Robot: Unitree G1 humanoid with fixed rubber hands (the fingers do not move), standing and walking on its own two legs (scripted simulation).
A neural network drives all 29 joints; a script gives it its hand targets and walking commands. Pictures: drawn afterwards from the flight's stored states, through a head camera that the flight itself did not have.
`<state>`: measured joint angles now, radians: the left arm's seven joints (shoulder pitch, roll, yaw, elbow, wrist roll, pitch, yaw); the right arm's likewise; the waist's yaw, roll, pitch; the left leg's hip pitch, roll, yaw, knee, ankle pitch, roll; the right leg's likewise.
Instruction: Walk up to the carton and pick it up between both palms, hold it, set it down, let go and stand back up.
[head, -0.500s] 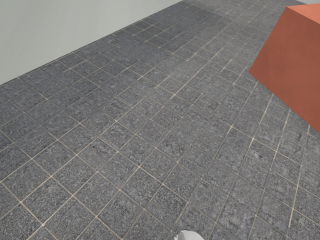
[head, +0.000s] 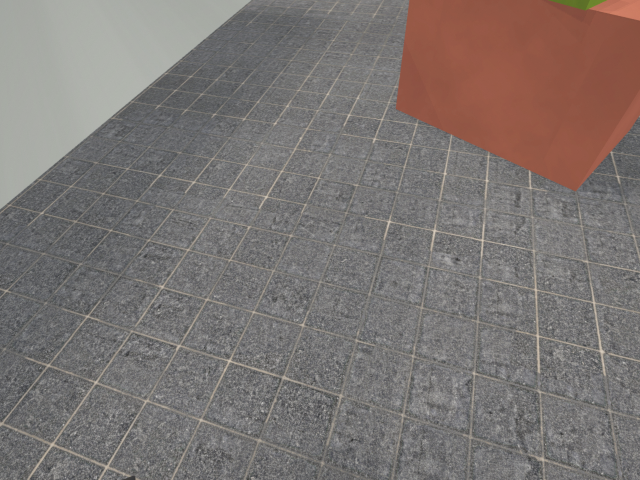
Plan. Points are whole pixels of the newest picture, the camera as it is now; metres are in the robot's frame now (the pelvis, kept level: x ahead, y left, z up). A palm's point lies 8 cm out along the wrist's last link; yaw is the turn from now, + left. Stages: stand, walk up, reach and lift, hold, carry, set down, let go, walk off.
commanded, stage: walk up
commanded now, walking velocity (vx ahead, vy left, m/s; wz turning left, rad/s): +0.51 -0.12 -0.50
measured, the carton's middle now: out of the picture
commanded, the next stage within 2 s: none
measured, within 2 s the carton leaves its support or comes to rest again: neither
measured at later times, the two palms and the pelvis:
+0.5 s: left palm out of the picture +0.11 +0.23 -0.13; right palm (477, 315) +0.41 -0.27 -0.13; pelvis +0.23 -0.02 -0.03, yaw -14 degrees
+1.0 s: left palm (339, 193) +0.74 -0.03 -0.14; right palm (534, 362) +0.33 -0.34 -0.15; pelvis +0.51 -0.16 -0.02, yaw -22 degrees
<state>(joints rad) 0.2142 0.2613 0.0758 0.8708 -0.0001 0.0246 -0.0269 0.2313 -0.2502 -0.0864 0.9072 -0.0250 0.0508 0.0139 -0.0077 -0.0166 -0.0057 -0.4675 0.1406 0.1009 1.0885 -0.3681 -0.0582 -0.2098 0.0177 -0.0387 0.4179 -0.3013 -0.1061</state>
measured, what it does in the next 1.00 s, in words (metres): walks ahead, turning right: left foot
